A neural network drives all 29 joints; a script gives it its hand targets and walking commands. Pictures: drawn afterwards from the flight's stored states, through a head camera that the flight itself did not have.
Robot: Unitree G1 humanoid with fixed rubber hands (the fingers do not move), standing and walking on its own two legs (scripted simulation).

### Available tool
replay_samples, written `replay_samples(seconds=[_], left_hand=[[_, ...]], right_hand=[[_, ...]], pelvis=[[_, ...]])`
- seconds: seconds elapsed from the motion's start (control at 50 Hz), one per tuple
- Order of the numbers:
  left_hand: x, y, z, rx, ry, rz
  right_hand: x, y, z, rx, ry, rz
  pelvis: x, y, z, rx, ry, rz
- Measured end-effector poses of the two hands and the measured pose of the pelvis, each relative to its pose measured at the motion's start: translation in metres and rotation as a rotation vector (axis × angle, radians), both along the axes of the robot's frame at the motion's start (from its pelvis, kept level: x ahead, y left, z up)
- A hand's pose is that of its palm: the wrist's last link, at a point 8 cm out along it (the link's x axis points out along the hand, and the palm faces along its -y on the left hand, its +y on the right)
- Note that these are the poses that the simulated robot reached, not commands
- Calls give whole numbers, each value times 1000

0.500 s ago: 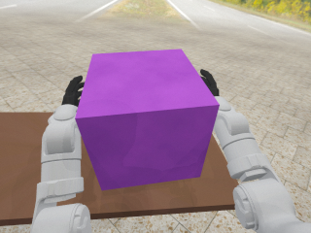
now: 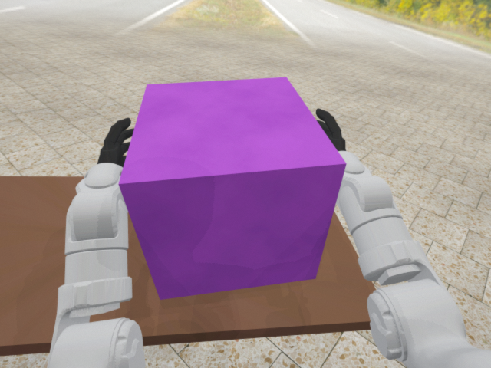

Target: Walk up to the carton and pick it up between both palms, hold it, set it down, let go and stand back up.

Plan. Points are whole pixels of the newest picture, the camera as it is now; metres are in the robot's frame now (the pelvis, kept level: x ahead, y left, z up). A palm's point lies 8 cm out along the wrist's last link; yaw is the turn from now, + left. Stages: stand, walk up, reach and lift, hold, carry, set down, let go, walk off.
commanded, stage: hold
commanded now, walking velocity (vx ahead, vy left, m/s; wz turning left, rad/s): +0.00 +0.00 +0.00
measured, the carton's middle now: (228, 178) +0.37 +0.01 +0.20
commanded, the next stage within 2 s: none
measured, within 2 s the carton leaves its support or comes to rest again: neither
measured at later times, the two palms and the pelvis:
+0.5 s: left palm (114, 168) +0.36 +0.18 +0.23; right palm (332, 156) +0.37 -0.15 +0.25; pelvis +0.00 +0.00 +0.00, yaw +0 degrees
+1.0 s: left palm (113, 167) +0.36 +0.18 +0.23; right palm (331, 157) +0.37 -0.15 +0.24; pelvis +0.00 +0.00 +0.00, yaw +0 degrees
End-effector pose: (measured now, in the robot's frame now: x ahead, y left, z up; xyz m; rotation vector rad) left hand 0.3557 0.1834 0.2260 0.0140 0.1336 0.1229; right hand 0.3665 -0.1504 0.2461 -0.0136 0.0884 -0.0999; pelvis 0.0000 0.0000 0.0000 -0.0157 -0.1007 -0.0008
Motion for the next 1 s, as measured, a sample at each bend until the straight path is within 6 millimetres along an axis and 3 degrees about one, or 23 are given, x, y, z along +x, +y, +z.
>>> replay_samples(seconds=[1.0], left_hand=[[1,0,3,9,-3,2]], right_hand=[[1,0,-2,0,-4,2]], pelvis=[[-1,1,0,0,7,-1]])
